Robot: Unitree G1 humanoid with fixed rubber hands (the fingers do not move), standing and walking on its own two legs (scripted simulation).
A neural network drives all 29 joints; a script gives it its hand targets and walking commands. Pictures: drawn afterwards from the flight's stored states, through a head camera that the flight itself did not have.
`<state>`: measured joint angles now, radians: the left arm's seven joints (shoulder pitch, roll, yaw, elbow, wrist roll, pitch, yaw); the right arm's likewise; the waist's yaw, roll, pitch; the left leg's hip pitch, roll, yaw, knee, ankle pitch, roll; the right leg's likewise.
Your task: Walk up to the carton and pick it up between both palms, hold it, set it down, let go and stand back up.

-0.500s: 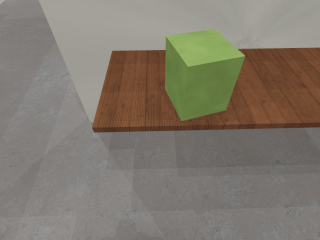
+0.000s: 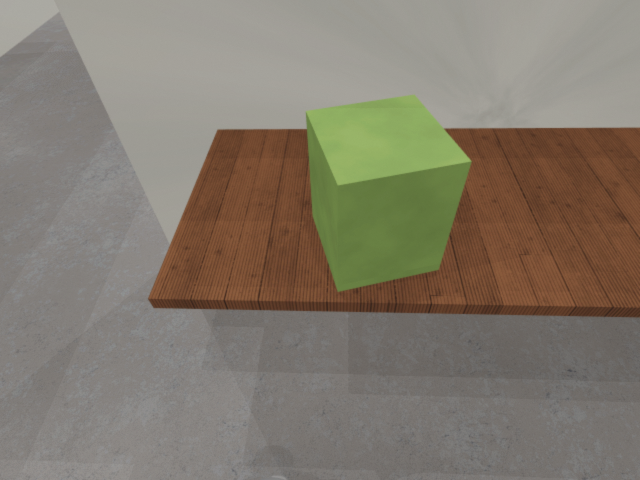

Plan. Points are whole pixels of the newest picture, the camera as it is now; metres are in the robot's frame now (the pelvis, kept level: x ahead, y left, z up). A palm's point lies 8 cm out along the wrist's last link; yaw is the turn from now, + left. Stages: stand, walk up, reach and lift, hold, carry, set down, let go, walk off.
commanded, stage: walk up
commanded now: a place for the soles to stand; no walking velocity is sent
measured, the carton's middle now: (375, 194) +0.61 -0.06 +0.01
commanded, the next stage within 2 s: stand in 1.50 s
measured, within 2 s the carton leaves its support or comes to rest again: neither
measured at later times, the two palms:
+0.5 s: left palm out of the picture +0.14 +0.27 -0.09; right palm out of the picture +0.16 -0.38 -0.11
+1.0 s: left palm out of the picture +0.15 +0.28 -0.11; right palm (629, 459) +0.21 -0.36 -0.10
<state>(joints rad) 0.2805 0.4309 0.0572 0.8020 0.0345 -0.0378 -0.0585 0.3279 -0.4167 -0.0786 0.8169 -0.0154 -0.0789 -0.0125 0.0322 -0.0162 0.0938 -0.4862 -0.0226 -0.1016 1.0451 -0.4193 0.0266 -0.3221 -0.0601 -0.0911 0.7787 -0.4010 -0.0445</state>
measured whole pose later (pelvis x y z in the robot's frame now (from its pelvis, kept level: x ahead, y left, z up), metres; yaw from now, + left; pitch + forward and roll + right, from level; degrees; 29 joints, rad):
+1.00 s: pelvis +0.10 -0.04 -0.01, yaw +2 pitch +0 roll +1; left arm 0.26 0.41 0.06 0.85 0.01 -0.03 -0.01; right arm 0.20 -0.42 -0.07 0.89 -0.02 -0.05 -0.03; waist 0.02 -0.02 0.06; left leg -0.42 0.01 -0.08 0.80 -0.38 -0.05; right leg -0.44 -0.04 -0.03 0.84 -0.40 -0.01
